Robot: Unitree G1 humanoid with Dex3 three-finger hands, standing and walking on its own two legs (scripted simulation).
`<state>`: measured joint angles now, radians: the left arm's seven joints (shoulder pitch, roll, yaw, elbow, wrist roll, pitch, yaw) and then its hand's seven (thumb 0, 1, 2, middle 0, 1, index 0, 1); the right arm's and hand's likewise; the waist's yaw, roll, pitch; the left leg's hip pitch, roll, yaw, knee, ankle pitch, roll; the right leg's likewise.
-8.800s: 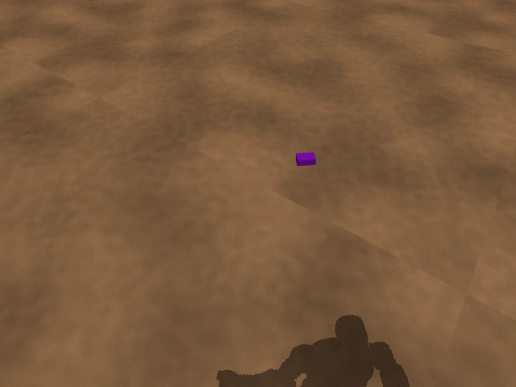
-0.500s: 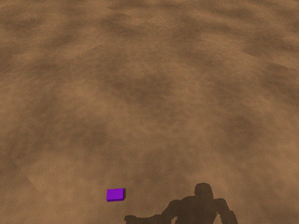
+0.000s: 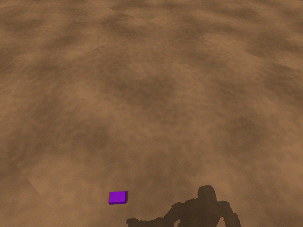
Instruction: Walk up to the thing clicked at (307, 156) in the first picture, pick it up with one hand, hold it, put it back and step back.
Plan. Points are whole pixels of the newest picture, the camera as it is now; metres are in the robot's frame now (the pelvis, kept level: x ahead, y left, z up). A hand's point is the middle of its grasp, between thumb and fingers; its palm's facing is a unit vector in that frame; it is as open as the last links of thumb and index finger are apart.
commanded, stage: stand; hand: left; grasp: from above
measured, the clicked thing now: (117, 197) +0.45 +0.24 -0.76
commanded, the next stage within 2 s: rise first in 0.16 s
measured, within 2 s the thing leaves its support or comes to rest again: neither
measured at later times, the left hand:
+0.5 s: hand out of the picture +0.15 +0.25 -0.17, palm faces +0.00 -0.94 -0.34, open 9.0 cm
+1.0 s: hand out of the picture +0.12 +0.26 -0.22, palm faces -0.12 -0.89 -0.44, open 14.1 cm
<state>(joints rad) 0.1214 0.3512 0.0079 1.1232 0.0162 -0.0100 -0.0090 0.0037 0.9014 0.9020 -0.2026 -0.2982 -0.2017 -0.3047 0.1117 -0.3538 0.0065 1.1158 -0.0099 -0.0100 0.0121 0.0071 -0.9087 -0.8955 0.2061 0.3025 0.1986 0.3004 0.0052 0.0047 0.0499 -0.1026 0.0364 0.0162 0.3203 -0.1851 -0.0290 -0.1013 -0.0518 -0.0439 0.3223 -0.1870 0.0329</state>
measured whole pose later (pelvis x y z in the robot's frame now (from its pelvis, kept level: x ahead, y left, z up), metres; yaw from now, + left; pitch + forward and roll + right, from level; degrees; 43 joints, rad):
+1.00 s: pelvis -0.02 +0.01 -0.08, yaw +0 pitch +15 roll -2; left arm 0.20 0.32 0.15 0.56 0.21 0.20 -0.01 0.00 -0.53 1.02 -0.08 -1.02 -0.06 -1.05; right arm 0.20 -0.24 -0.03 0.59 0.00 -0.14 -0.02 0.01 -0.87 -0.89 0.21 0.30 0.20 0.30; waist -0.03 0.00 -0.09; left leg -0.84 0.06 -0.02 1.06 -0.49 -0.03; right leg -0.81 -0.05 -0.03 1.02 -0.47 0.03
